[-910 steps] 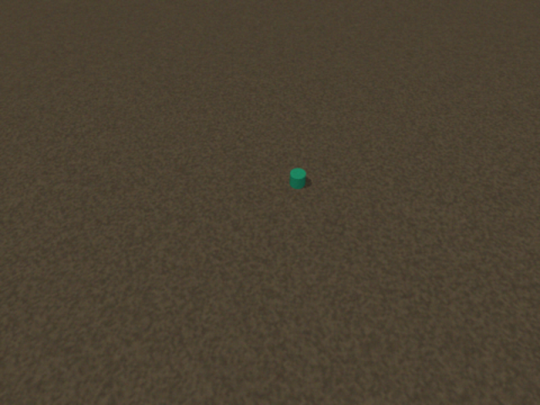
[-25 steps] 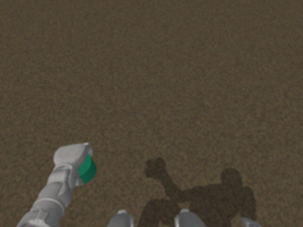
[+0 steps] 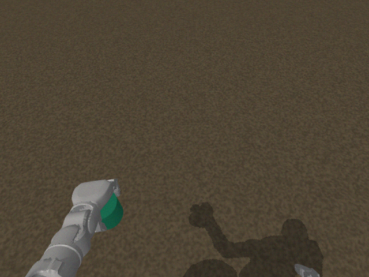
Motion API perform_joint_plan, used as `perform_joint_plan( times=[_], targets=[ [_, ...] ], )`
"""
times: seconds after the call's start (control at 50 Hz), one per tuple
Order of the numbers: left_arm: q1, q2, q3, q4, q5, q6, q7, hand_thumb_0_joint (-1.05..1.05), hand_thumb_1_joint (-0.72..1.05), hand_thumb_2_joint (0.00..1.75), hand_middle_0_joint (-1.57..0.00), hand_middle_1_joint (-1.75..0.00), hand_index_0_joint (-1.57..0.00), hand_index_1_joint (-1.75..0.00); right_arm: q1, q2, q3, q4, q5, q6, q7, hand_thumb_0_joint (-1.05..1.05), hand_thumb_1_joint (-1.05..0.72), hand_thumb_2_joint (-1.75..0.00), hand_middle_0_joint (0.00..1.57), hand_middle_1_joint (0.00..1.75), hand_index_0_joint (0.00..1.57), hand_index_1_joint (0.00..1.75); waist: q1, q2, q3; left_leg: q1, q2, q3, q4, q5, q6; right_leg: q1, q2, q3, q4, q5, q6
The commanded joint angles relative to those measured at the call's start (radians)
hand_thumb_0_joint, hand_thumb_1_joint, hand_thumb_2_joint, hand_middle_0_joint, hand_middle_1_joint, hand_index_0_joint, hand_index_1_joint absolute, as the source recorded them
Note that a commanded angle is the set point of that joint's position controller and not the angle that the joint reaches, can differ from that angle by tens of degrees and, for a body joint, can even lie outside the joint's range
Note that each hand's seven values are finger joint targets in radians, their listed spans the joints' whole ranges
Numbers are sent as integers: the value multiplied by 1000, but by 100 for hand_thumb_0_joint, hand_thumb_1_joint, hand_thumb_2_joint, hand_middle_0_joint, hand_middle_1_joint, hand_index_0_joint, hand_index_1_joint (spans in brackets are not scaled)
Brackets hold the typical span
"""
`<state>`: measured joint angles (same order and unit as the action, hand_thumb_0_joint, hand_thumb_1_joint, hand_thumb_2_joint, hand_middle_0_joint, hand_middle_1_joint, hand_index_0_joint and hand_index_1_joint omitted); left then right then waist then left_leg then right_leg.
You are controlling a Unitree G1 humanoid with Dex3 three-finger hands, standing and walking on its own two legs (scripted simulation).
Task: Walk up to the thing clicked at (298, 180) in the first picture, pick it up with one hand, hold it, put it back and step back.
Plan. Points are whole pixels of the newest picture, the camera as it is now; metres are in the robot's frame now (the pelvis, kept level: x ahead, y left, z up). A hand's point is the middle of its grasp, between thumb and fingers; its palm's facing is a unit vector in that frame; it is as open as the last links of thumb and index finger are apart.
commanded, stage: hold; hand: left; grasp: from above
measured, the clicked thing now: (104, 209) +0.32 +0.22 -0.11
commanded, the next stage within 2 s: crouch in 1.70 s
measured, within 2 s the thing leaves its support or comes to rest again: neither
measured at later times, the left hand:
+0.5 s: hand (98, 205) +0.30 +0.22 -0.05, palm faces -0.46 -0.06 -0.89, open 10.7 cm
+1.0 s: hand (96, 208) +0.29 +0.21 -0.03, palm faces -0.46 -0.06 -0.89, open 10.7 cm
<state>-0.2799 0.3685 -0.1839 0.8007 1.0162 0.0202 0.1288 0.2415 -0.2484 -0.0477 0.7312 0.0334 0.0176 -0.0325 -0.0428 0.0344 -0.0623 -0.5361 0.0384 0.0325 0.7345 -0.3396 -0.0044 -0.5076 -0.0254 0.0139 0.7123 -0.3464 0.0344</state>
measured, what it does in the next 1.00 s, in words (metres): stands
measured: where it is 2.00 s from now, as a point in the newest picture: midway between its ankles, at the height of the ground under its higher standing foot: outside the picture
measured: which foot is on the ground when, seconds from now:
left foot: down 0.00-1.00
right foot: down 0.00-1.00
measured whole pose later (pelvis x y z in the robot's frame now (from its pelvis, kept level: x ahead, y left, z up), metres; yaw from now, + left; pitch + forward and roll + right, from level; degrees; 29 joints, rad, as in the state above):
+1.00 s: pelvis +0.00 -0.01 +0.02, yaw +0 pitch +2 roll +0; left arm -0.22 0.38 -0.20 0.64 1.01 0.01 0.00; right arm 0.21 -0.26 -0.04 0.68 0.06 0.07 -0.04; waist -0.01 0.05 -0.02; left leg -0.32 0.03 0.05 0.53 -0.25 -0.01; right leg -0.31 -0.03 0.02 0.54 -0.27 0.03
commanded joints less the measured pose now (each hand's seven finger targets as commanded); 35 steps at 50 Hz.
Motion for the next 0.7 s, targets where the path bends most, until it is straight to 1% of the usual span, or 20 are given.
perform_joint_plan(
  times=[0.0,0.04,0.1,0.14,0.2,0.22,0.24,0.28,0.32,0.34,0.36,0.38,0.42,0.46,0.48,0.52,0.54,0.64,0.66,0.68],
  targets=[
    [-338,218,88,-197,3,-7,38,0,39,106,-80,-95,-81,-95,0,-155,-55,-108,0,-32,-9,0,-90,-90,20,30,20,30,6,6,-278,247,-47,-12,-111,266,-1,96,52,-20,-123,244,-38],
    [-320,210,85,-201,2,-8,32,0,38,106,-80,-94,-80,-94,-6,-153,-56,-113,2,-29,-8,0,-90,-90,20,30,20,30,13,-6,-277,255,-50,-6,-118,273,2,117,51,-14,-132,257,-36],
    [-320,201,76,-216,2,-3,18,0,39,106,-80,-95,-81,-95,-3,-155,-58,-112,2,-26,-6,0,-90,-90,20,30,20,30,3,2,-287,274,-48,-6,-122,318,1,128,54,-15,-133,297,-37],
    [-307,218,88,-224,-4,-4,5,0,40,105,-82,-92,-82,-93,-4,-160,-60,-121,5,-22,-6,0,-90,-90,20,30,20,30,13,-1,-282,285,-48,-4,-131,327,2,144,54,-16,-141,301,-38],
    [-321,221,88,-261,-1,-11,-13,0,37,103,-78,-94,-79,-94,-6,-160,-61,-126,6,-17,-5,0,-90,-90,20,30,20,30,11,-3,-305,310,-45,-4,-134,371,4,163,56,-16,-140,337,-37],
    [-299,222,87,-242,4,-8,-14,0,38,105,-79,-95,-80,-95,-12,-156,-59,-127,6,-14,-6,0,-90,-90,20,30,20,30,18,2,-285,308,-46,-3,-136,377,5,159,55,-17,-148,342,-36],
    [-310,219,85,-259,1,-11,-17,0,37,105,-79,-94,-79,-94,-10,-162,-60,-137,7,-13,-6,0,-90,-90,20,30,20,30,9,6,-280,314,-46,1,-142,364,4,158,55,-15,-154,330,-38],
    [-297,221,92,-249,0,-10,-17,0,38,105,-79,-95,-80,-94,-16,-159,-57,-141,8,-9,-5,0,-90,-90,20,30,20,30,17,-2,-254,304,-47,0,-158,342,5,165,54,-16,-164,317,-39],
    [-307,220,92,-276,0,-10,-18,0,38,107,-79,-94,-79,-95,-24,-160,-60,-146,9,-6,-4,0,-89,-90,20,30,20,30,19,4,-271,319,-47,2,-164,339,4,175,54,-15,-169,314,-38],
    [-277,216,92,-243,8,-3,-20,0,36,105,-79,-95,-79,-95,-22,-157,-56,-145,8,-4,-3,0,-90,-90,20,30,20,30,18,-17,-249,306,-48,0,-165,347,8,178,53,-14,-171,325,-36],
    [-322,223,96,-306,4,-8,-22,0,37,106,-79,-94,-79,-94,-21,-158,-59,-148,8,-4,-3,0,-90,-90,20,30,20,30,22,6,-282,322,-48,4,-166,352,8,191,52,-12,-172,331,-37],
    [-303,228,97,-273,6,-4,-23,0,37,107,-79,-95,-79,-95,-27,-158,-57,-148,8,-2,-3,0,-90,-90,20,30,20,30,22,-7,-266,318,-48,2,-170,354,9,192,52,-13,-177,334,-35],
    [-319,235,101,-307,1,-7,-31,0,38,108,-80,-94,-79,-95,-37,-156,-57,-156,11,1,-3,0,-90,-90,20,30,20,30,29,7,-265,319,-52,9,-179,334,11,204,49,-8,-188,323,-34],
    [-280,218,93,-266,3,-3,-38,0,37,108,-79,-95,-79,-95,-38,-155,-55,-157,11,4,-4,0,-90,-90,20,30,20,30,22,-25,-240,314,-50,6,-190,321,13,205,50,-12,-196,308,-33],
    [-309,220,88,-311,3,-8,-42,0,38,107,-79,-96,-79,-96,-43,-155,-54,-163,13,4,-4,0,-90,-90,20,30,20,30,24,-5,-244,322,-51,7,-195,312,13,199,50,-8,-200,301,-35],
    [-299,232,103,-310,1,-8,-48,0,38,107,-79,-96,-79,-96,-43,-155,-55,-163,14,6,-6,0,-90,-90,20,30,20,30,28,-5,-254,336,-49,8,-200,322,14,204,51,-10,-204,306,-36],
    [-295,219,90,-309,1,-8,-51,0,38,107,-79,-97,-79,-96,-46,-155,-54,-165,14,6,-5,0,-90,-90,20,30,20,30,26,-11,-246,336,-47,5,-206,321,12,209,52,-11,-205,302,-38],
    [-282,232,100,-321,1,-13,-67,0,37,106,-78,-95,-79,-95,-59,-154,-51,-171,16,8,-10,0,-90,-90,20,30,20,30,31,-7,-236,351,-46,7,-222,320,13,215,52,-12,-219,297,-39],
    [-287,218,88,-332,-3,-15,-70,0,38,106,-79,-96,-79,-96,-62,-153,-50,-177,18,8,-9,0,-90,-90,20,30,20,30,28,-16,-230,351,-46,7,-226,309,14,215,52,-12,-222,288,-39],
    [-296,223,95,-347,-5,-17,-69,0,38,107,-79,-96,-79,-96,-67,-150,-49,-175,18,8,-10,0,-90,-90,20,30,20,30,36,-6,-232,351,-49,9,-228,305,14,221,50,-10,-227,284,-38]
  ],
)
